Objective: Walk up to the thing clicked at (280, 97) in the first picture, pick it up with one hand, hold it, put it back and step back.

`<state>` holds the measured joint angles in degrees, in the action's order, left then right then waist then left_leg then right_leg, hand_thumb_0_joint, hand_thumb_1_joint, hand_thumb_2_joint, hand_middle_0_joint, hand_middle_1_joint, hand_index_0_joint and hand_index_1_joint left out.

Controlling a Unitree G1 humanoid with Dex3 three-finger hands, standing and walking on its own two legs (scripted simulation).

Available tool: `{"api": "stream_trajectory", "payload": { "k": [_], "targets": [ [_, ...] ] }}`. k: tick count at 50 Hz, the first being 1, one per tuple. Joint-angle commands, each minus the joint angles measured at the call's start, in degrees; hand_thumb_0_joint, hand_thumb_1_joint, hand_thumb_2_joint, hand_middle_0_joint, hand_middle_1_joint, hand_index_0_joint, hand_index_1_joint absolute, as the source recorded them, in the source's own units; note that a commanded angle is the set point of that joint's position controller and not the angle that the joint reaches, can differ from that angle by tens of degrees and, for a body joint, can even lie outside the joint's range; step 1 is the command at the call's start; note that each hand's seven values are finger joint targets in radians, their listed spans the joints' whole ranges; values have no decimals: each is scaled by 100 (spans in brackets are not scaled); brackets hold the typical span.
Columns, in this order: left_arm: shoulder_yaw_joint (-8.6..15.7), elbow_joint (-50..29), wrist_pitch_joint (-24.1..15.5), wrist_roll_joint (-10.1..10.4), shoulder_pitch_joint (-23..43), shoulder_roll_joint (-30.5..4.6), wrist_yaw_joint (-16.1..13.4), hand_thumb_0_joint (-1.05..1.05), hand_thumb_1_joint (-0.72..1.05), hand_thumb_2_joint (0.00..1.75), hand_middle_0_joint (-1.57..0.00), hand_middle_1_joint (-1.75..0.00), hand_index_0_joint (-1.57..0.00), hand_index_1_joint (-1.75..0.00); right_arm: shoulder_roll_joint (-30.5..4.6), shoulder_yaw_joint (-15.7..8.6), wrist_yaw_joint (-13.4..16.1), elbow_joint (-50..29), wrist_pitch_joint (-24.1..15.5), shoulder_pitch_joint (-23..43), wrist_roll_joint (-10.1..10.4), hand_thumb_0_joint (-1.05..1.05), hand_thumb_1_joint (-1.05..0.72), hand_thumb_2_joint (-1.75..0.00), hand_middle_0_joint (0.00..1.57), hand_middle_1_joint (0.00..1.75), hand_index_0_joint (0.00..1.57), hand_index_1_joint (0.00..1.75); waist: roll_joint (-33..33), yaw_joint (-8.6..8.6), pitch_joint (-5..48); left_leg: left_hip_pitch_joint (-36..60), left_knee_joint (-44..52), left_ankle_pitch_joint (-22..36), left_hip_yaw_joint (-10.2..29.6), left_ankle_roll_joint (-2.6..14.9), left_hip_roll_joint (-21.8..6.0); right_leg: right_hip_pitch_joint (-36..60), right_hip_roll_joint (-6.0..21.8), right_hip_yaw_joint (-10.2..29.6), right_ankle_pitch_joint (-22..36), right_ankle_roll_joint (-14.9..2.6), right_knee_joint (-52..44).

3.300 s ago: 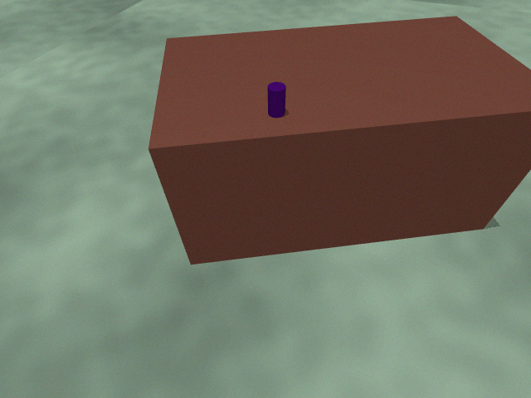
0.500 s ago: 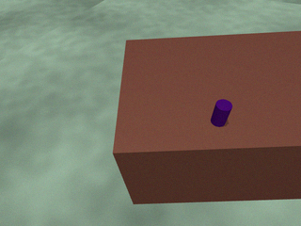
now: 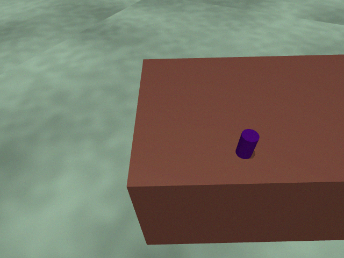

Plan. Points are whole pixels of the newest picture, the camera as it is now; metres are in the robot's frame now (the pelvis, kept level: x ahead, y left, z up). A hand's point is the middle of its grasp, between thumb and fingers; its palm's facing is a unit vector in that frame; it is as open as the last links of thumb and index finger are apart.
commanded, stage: walk up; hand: right
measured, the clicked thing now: (246, 144) +0.49 -0.22 -0.08
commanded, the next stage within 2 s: stand in 0.46 s
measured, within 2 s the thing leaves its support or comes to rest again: neither
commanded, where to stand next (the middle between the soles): +0.06 +0.00 m, yaw +0 degrees
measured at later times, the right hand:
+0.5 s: hand out of the picture +0.09 -0.24 -0.16, palm faces -0.03 +0.95 -0.32, open 7.4 cm
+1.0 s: hand out of the picture +0.10 -0.26 -0.16, palm faces -0.04 +0.94 -0.33, open 7.4 cm
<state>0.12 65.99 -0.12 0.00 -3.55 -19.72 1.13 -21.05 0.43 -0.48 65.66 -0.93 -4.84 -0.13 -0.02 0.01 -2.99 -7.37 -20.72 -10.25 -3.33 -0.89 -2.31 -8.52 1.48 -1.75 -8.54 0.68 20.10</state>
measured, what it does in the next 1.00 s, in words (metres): stands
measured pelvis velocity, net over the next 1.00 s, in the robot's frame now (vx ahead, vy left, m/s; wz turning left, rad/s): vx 0.02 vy -0.01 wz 0.02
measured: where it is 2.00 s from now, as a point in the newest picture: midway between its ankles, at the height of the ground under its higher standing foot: outside the picture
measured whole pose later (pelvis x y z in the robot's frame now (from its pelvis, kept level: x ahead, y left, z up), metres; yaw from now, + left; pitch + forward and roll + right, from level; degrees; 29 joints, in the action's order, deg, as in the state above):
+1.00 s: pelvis +0.02 -0.01 +0.00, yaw +1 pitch -2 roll +0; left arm -0.5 65.4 -0.6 -0.5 -5.2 -20.0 0.4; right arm -20.2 0.3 -0.6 65.9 -0.3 -5.6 -0.5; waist 0.4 -0.4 -2.6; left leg -5.5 -17.6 -10.2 -2.5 -1.5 -2.2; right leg -6.9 1.5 -2.7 -9.6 0.5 18.4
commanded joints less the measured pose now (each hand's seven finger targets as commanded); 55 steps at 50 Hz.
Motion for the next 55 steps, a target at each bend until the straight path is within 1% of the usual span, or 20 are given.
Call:
{"api": "stream_trajectory", "payload": {
  "k": [1,9,11,15,17,21,23,24,26,28,30,35,38,41,42,44,45,49,53,55],
  "targets": [
    [255,-311,-140,-10,313,-1225,-77,0,90,90,-20,-30,-20,-30,-1148,-250,53,-273,-121,352,-13,0,-90,-90,20,30,20,30,-22,10,370,77,508,88,590,177,-586,-64,628,649,112,-196,-522],
    [269,-257,-145,-35,254,-1193,-83,0,90,90,-20,-30,-20,-30,-1158,-276,62,-221,-112,328,-19,0,-90,-90,20,30,20,30,-30,-6,471,63,579,104,619,191,-609,105,620,593,197,-167,-567],
    [266,-247,-137,-32,175,-1186,-83,0,90,90,-20,-30,-20,-30,-1130,-269,60,-234,-107,363,-22,0,-90,-90,20,30,20,30,-22,16,337,64,612,-8,625,180,-591,-47,608,606,26,-156,-615],
    [281,-233,-132,-42,174,-1179,-81,0,90,90,-20,-30,-20,-30,-1116,-272,61,-212,-118,319,-20,0,-90,-90,20,30,20,30,-11,9,413,29,670,24,662,175,-613,72,612,581,113,-151,-541],
    [278,-233,-124,-30,105,-1167,-81,0,90,90,-20,-30,-20,-30,-1104,-265,63,-227,-120,341,-23,0,-90,-90,20,30,20,30,9,43,295,-67,705,-55,680,168,-594,27,601,579,102,-133,-553],
    [276,-238,-126,-44,49,-1166,-84,0,90,90,-20,-30,-20,-30,-1118,-285,64,-239,-123,347,-30,0,-90,-90,20,30,20,30,-27,46,438,69,663,148,669,191,-608,86,603,558,254,-127,-523],
    [226,-291,-143,-77,43,-1209,-115,0,90,90,-20,-30,-20,-30,-1098,-277,70,-286,-104,305,-58,0,-90,-90,20,30,20,30,-43,-14,433,59,701,243,655,151,-622,121,628,532,117,-138,-482],
    [221,-284,-151,-81,32,-1185,-124,0,90,90,-20,-30,-20,-30,-1090,-281,69,-283,-102,349,-52,0,-90,-90,20,30,20,30,-25,14,429,82,682,295,664,155,-617,89,626,535,114,-134,-484],
    [221,-314,-171,-70,44,-1252,-135,0,90,90,-20,-30,-20,-30,-1060,-273,58,-274,-94,263,-57,0,-90,-90,20,30,20,30,-86,-14,439,58,683,329,647,143,-605,139,648,543,113,-136,-494],
    [205,-330,-173,-63,23,-1207,-138,0,90,90,-20,-30,-20,-30,-1141,-296,62,-282,-102,294,-52,0,-90,-90,20,30,20,30,79,-10,517,209,632,558,642,144,-634,115,653,534,278,-146,-433],
    [208,-352,-172,-41,63,-1248,-141,0,90,90,-20,-30,-20,-30,-1088,-271,62,-259,-102,218,-52,0,-90,-90,20,30,20,30,62,-26,509,112,658,662,627,126,-610,243,668,527,456,-151,-416],
    [182,-364,-165,-50,-1,-1229,-142,0,90,90,-20,-30,-20,-30,-1109,-263,61,-262,-95,247,-39,0,-90,-90,20,30,20,30,55,0,469,153,649,663,635,107,-620,179,654,507,429,-139,-448],
    [184,-380,-169,-57,17,-1260,-145,0,90,90,-20,-30,-20,-30,-1081,-254,54,-279,-76,238,-40,0,-90,-90,20,30,20,30,-70,-17,387,109,660,401,613,115,-598,117,660,513,269,-133,-489],
    [187,-394,-179,-48,47,-1274,-147,0,90,90,-20,-30,-20,-30,-1104,-255,49,-278,-81,216,-47,0,-90,-90,20,30,20,30,-27,-25,494,166,635,591,612,132,-626,233,696,530,498,-150,-470],
    [192,-391,-179,-36,22,-1291,-145,0,90,90,-20,-30,-20,-30,-1083,-247,50,-271,-88,206,-47,0,-90,-90,20,30,20,30,-62,-9,421,157,651,649,617,94,-598,194,668,515,492,-135,-463],
    [185,-385,-179,-48,37,-1291,-149,0,90,90,-20,-30,-20,-30,-1093,-250,53,-279,-73,223,-44,0,-90,-90,20,30,20,30,-58,-18,382,106,638,507,608,110,-599,172,669,518,368,-126,-504],
    [191,-403,-181,-51,40,-1314,-158,0,90,90,-20,-30,-20,-30,-1090,-264,51,-284,-70,218,-41,0,-90,-90,20,30,20,30,-95,-30,483,249,603,700,609,114,-637,199,686,508,523,-157,-456],
    [189,-413,-170,-41,74,-1292,-151,0,90,90,-20,-30,-20,-30,-1102,-255,54,-290,-74,190,-48,0,-90,-90,20,30,20,30,-8,-38,477,125,608,562,586,92,-599,262,674,511,445,-147,-479],
    [186,-430,-191,-38,42,-1288,-156,0,90,90,-20,-30,-20,-30,-1121,-269,62,-299,-89,185,-54,0,-90,-90,20,30,20,30,11,-25,616,287,547,1084,586,101,-654,372,696,485,1001,-164,-395],
    [188,-428,-194,-44,73,-1300,-163,0,90,90,-20,-30,-20,-30,-1108,-261,72,-293,-84,193,-43,0,-90,-90,20,30,20,30,-27,-32,645,336,506,1179,572,116,-663,427,715,496,1185,-164,-380]
  ]
}}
